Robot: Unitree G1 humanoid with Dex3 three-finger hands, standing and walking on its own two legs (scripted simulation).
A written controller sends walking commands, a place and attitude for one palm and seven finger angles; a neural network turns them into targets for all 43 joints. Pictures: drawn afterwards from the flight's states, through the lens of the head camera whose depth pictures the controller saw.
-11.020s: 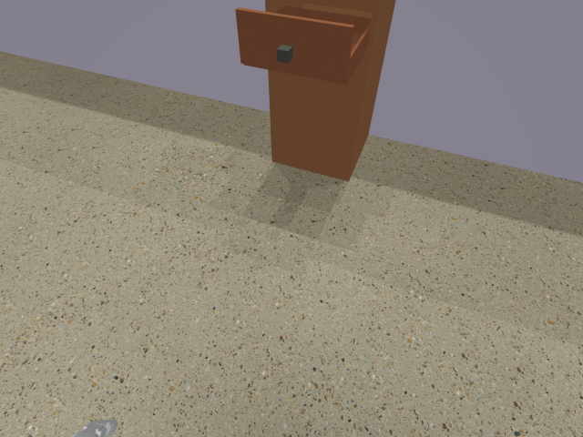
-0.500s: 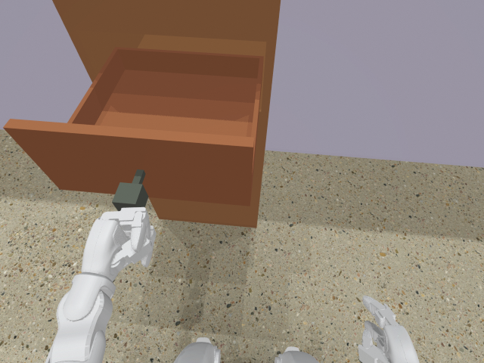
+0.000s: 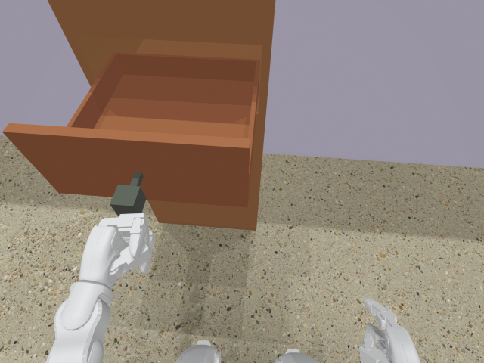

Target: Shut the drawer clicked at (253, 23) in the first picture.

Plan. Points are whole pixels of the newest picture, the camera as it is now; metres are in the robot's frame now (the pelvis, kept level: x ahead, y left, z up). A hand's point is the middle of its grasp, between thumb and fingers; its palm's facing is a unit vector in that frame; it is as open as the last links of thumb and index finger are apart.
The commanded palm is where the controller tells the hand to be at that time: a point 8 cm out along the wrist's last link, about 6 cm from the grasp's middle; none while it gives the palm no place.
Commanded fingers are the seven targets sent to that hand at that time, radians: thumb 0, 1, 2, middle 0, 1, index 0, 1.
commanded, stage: push the drawer shut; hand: left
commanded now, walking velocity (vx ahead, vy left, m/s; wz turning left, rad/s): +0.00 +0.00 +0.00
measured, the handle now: (132, 191) +0.38 +0.20 +0.05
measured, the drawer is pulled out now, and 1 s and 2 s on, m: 0.28 0.18 0.08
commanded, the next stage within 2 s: none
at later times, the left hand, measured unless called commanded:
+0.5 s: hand (153, 224) +0.33 +0.15 +0.05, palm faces -0.08 -1.00 -0.04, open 3.5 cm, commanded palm +0.33 +0.21 +0.05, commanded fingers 0.00 0.90 0.90 -1.40 -1.60 -1.40 -1.60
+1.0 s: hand (166, 183) +0.41 +0.15 +0.05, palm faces -0.08 -1.00 -0.04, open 3.6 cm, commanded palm +0.40 +0.20 +0.05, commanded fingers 0.00 0.90 0.90 -1.40 -1.60 -1.40 -1.60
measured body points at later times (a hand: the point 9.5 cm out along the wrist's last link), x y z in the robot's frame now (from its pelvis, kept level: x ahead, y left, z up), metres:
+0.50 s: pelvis -0.01 +0.00 +0.00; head +0.06 +0.00 +0.44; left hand +0.32 +0.21 +0.05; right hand +0.13 -0.25 -0.11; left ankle +0.02 +0.11 -0.67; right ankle -0.01 -0.10 -0.67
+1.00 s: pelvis -0.03 +0.01 -0.01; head +0.07 +0.01 +0.43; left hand +0.41 +0.20 +0.05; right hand +0.05 -0.26 -0.13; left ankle +0.02 +0.11 -0.67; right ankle -0.01 -0.10 -0.67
